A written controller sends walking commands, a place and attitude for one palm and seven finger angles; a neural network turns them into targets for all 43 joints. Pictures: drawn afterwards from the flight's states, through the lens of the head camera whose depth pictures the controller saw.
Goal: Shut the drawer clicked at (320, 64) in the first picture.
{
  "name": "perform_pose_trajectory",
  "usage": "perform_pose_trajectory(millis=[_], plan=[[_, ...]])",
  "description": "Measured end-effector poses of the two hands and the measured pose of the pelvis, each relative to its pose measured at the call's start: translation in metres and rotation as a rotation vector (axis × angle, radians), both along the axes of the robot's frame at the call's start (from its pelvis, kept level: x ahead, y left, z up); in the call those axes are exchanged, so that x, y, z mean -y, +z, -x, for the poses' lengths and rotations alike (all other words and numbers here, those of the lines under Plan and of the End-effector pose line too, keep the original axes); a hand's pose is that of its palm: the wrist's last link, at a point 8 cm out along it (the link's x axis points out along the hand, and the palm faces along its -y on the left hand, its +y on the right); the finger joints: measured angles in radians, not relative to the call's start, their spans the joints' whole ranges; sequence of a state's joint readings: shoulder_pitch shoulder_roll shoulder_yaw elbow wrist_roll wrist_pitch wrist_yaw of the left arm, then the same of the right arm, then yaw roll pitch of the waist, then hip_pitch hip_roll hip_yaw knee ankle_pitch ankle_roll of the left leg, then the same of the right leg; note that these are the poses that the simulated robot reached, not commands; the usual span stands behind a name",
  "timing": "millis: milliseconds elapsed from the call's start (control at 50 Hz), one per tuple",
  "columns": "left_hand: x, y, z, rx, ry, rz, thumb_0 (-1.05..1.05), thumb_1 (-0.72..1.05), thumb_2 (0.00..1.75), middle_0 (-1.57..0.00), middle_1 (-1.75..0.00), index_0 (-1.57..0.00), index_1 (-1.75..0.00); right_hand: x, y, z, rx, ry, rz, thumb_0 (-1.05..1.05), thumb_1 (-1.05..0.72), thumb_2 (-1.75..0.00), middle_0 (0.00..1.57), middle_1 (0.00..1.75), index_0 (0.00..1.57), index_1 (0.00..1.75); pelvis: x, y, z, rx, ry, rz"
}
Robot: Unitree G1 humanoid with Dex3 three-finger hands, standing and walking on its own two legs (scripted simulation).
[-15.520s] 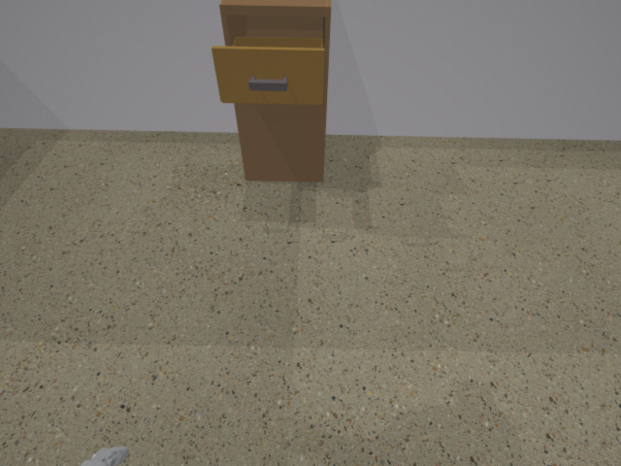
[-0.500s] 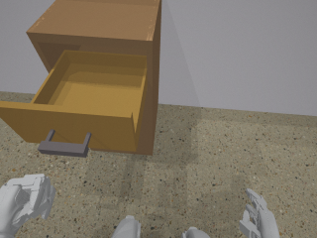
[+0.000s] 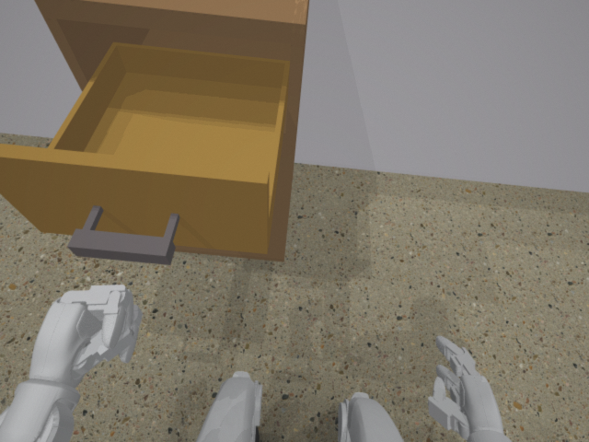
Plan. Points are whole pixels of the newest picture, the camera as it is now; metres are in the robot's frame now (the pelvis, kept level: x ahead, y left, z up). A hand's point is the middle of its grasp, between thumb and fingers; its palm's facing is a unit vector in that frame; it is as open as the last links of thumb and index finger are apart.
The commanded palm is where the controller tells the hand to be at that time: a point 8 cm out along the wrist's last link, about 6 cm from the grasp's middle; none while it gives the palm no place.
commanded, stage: bring the fist close to the handle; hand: left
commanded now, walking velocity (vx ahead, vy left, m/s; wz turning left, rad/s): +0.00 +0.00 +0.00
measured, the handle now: (129, 231) +0.36 +0.25 +0.04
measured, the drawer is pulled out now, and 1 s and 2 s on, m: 0.28 0.27 0.16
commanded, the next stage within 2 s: push the drawer shut in 0.42 s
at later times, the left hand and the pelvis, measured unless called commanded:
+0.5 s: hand (143, 330) +0.24 +0.20 +0.04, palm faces -0.03 -1.00 -0.07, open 3.3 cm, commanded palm +0.22 +0.25 +0.04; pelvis +0.01 -0.01 -0.01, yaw +0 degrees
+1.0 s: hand (145, 290) +0.29 +0.21 +0.03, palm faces -0.04 -1.00 -0.06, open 3.1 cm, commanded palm +0.28 +0.26 +0.04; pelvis +0.01 -0.02 -0.01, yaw +0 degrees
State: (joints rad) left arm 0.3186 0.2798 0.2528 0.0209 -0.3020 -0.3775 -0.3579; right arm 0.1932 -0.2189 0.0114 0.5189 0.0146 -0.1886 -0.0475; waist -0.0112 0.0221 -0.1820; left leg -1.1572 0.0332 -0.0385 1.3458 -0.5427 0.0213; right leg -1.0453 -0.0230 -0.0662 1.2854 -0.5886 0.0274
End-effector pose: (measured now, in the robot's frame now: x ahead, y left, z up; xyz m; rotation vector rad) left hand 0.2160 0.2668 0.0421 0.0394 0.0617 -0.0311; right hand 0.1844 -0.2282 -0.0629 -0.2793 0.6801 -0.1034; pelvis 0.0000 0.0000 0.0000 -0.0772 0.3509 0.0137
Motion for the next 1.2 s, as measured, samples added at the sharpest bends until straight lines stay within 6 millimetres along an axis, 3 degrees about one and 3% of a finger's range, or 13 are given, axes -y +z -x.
perform_pose_trajectory(millis=[300, 600, 900, 1200], plan=[[0.011, 0.002, -0.002, 0.002, 0.002, -0.022, 0.02, 0.9, 0.9, -1.4, -1.59, -1.4, -1.6, 0.004, -0.009, -0.002, -0.042, -0.011, -0.005, 0.02, -0.9, -0.9, 0.21, 0.3, 0.2, 0.3, 0.002, -0.005, -0.004, -0.023, -0.002, -0.001], [0.015, 0.003, -0.008, 0.003, 0.008, -0.039, 0.02, 0.9, 0.9, -1.4, -1.59, -1.4, -1.6, 0.028, -0.014, -0.004, -0.059, -0.037, 0.006, 0.02, -0.9, -0.9, 0.2, 0.3, 0.2, 0.3, 0.019, -0.007, -0.009, -0.029, -0.001, -0.008], [0.006, -0.002, -0.048, 0.012, -0.016, -0.027, 0.02, 0.88, 0.9, -1.4, -1.59, -1.4, -1.6, 0.048, -0.023, 0.013, -0.116, -0.067, 0.031, 0.01, -0.9, -0.9, 0.2, 0.3, 0.2, 0.3, 0.027, -0.008, -0.009, -0.038, -0.012, -0.014], [-0.003, -0.009, -0.078, 0.043, -0.014, -0.01, -0.04, 0.77, 0.88, -1.4, -1.59, -1.4, -1.6, 0.043, -0.028, 0.031, -0.173, -0.062, 0.06, 0.01, -0.9, -0.9, 0.2, 0.3, 0.2, 0.3, 0.018, -0.009, -0.001, -0.044, -0.009, -0.009]])
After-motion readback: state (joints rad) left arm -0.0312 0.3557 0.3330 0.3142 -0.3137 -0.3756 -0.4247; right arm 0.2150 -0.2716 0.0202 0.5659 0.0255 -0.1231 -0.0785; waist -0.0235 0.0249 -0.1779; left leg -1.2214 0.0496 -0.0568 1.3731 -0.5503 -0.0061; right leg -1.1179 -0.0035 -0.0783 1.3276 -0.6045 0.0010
